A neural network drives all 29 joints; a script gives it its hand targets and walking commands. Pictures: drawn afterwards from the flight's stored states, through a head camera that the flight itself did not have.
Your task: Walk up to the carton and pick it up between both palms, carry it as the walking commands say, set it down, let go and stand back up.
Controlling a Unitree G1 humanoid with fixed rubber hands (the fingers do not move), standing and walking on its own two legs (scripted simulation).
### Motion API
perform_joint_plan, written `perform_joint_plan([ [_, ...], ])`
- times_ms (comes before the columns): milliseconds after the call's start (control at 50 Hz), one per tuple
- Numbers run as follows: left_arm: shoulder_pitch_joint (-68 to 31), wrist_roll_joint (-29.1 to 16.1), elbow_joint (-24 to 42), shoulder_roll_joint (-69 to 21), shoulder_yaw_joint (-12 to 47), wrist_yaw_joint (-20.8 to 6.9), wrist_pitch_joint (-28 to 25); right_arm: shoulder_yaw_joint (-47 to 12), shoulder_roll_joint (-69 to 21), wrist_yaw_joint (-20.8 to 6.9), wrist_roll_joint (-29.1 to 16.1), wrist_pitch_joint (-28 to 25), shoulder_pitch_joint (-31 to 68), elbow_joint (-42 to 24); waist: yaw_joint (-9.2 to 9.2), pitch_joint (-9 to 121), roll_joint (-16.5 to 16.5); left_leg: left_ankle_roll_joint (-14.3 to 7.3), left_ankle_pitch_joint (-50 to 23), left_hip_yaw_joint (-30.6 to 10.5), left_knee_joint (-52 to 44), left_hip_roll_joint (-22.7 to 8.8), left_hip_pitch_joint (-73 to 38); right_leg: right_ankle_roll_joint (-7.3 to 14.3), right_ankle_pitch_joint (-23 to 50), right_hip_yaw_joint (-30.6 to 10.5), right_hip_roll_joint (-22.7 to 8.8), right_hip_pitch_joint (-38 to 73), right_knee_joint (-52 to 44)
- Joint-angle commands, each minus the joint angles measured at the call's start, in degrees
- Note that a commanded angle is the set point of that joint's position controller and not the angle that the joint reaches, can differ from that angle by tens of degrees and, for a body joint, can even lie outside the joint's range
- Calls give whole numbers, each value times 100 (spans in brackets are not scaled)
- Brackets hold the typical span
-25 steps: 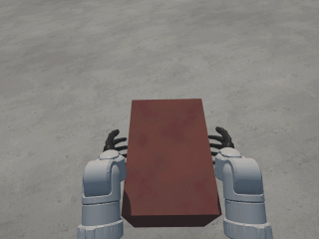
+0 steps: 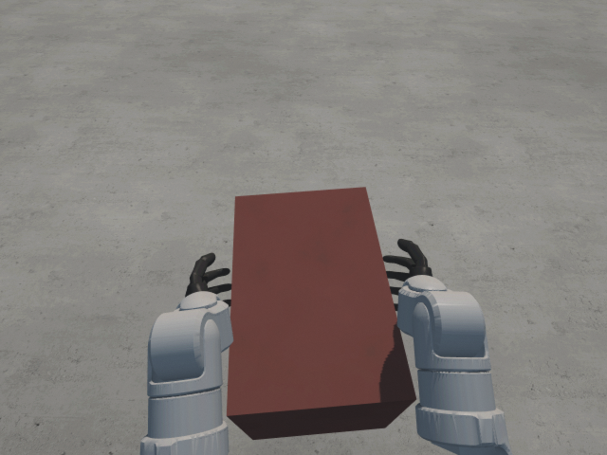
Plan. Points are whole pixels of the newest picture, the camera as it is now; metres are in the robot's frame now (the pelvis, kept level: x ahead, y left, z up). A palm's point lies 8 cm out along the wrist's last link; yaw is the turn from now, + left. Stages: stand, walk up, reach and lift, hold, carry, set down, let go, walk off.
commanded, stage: carry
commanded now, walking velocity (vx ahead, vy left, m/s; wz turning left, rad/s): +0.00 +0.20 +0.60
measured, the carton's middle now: (309, 311) +0.34 +0.02 -0.02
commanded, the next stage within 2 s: none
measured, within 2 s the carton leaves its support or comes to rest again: neither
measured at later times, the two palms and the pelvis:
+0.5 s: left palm out of the picture +0.21 +0.36 +0.09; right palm (237, 313) +0.28 +0.10 +0.10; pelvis -0.06 +0.15 +0.00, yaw +18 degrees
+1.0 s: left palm out of the picture +0.03 +0.53 +0.11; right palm (1, 411) +0.17 +0.31 +0.10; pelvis -0.16 +0.25 +0.02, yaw +36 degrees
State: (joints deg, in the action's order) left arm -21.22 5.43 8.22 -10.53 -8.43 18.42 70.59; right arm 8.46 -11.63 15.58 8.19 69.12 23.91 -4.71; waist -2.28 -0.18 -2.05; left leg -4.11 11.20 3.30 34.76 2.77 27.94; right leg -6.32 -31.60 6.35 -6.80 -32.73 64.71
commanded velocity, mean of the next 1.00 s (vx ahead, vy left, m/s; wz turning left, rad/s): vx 0.00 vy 0.20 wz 0.60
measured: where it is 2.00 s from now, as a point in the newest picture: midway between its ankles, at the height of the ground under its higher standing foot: outside the picture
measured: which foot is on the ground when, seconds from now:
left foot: down 0.00-0.16, up 0.18-0.48, down 0.50-0.82, up 0.84-1.00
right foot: up 0.00-0.14, down 0.16-0.50, up 0.52-0.78, down 0.80-1.00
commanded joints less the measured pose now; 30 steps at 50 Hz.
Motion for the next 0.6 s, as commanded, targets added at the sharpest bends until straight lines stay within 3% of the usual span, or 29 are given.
perform_joint_plan([
  [0,-3587,-2771,594,-6299,4064,-2609,-169,-3491,-5964,-2211,-2502,-58,2583,-738,286,2956,1023,-702,-2157,-1443,-862,-1307,-2329,67,265,-105,117,142,-374],
  [40,-3393,-2740,402,-6256,3975,-2640,-125,-3585,-5899,-2185,-2483,-39,2545,-792,277,2966,956,-647,-1673,-1730,-1161,-1333,-2061,171,323,-71,223,620,-924],
  [80,-3263,-2711,230,-6220,3881,-2662,-104,-3687,-5840,-2184,-2502,-10,2582,-798,258,2935,947,-395,-1775,-1921,-1461,-1308,-1780,324,364,-8,362,1248,-1719],
  [120,-3148,-2665,93,-6197,3745,-2673,-106,-3789,-5798,-2192,-2532,28,2703,-779,191,2890,926,161,-2062,-1739,-1598,-1023,-1174,583,688,114,335,2511,-3246],
  [140,-3041,-2613,35,-6212,3677,-2678,-123,-3828,-5773,-2196,-2554,49,2823,-758,53,2913,624,589,-1821,-1398,-1278,-727,-287,777,1437,-73,-57,3774,-4331],
  [160,-2902,-2448,-118,-6190,3538,-2680,-174,-3882,-5819,-2232,-2597,106,2826,-656,4,2910,-1412,1038,225,-650,652,23,755,1512,2319,-2120,-2069,4398,-4762],
  [180,-2657,-2356,-303,-6258,3507,-2699,-209,-3944,-5828,-2252,-2653,116,3057,-777,91,2279,-2192,794,1880,-296,2566,-61,1815,2227,4500,-2878,-3442,3669,-4602],
  [200,-2931,-2463,31,-6277,3587,-2684,-215,-3931,-5951,-2241,-2742,70,3143,-787,149,2357,-874,602,1738,-705,3298,-377,1708,2019,5352,-2145,-2988,3599,-4179],
  [220,-3156,-2430,172,-6226,3571,-2667,-241,-4042,-6022,-2245,-2879,56,3269,-801,159,2385,-275,602,1383,-713,3330,-497,1539,1660,5087,-1429,-2515,3508,-3917],
  [240,-3196,-2357,101,-6171,3506,-2657,-235,-4086,-6046,-2257,-2905,66,3248,-669,170,2278,-251,670,1028,-550,3250,-505,1505,1322,5114,-846,-2080,3492,-3743],
  [280,-3284,-2345,214,-6026,3457,-2639,-231,-4104,-6053,-2246,-2929,91,3230,-555,169,2177,-871,841,979,60,2761,-336,1218,990,5524,-15,-1543,3427,-3480],
  [320,-3210,-2265,143,-5840,3329,-2621,-183,-4044,-6032,-2220,-2862,143,3138,-352,111,2112,-1195,864,1127,346,2138,-336,902,938,5702,253,-1490,3244,-3463],
  [420,-2979,-2106,-164,-5775,3240,-2586,-125,-3848,-5998,-2281,-2809,252,3104,-39,20,2176,-1639,792,672,715,422,-330,0,665,5026,520,-1690,3106,-3426],
  [440,-2980,-2090,-199,-5817,3256,-2572,-128,-3803,-6013,-2310,-2808,268,3071,38,43,2230,-1595,739,411,750,-161,-299,-248,562,4769,551,-1707,3096,-3242],
  [460,-3007,-2084,-202,-5879,3291,-2558,-128,-3743,-6026,-2337,-2790,276,2937,133,129,2396,-1186,686,-9,726,-952,-199,-812,396,4319,688,-1569,2938,-2723],
  [480,-2962,-2067,-197,-5909,3319,-2557,-124,-3678,-6044,-2366,-2767,273,2802,185,217,2598,-331,569,-462,464,-1407,-225,-1702,220,3209,694,-1308,2262,-2066],
  [500,-2957,-2042,-291,-5886,3328,-2580,-84,-3511,-6036,-2386,-2657,268,2683,372,266,2520,913,199,-2558,-872,-1080,-1214,-2575,3,181,640,-869,547,-1140],
  [520,-3397,-2193,-143,-6035,3563,-2599,-60,-3341,-5991,-2381,-2582,178,2609,406,341,2506,2615,-462,-4447,-2269,-895,-2023,-2899,-193,-1611,536,-82,-674,-178],
  [540,-3425,-2264,-117,-6152,3687,-2595,-111,-3345,-6089,-2394,-2618,152,2654,279,261,2706,2179,-617,-4621,-2040,-570,-1927,-3053,-55,-1470,-54,-154,-806,490],
  [580,-3755,-2526,277,-6331,3955,-2588,-187,-3318,-6091,-2387,-2520,58,2654,1,241,2905,1360,-502,-3871,-1301,-354,-1504,-2876,7,-508,-219,-137,-791,533],
])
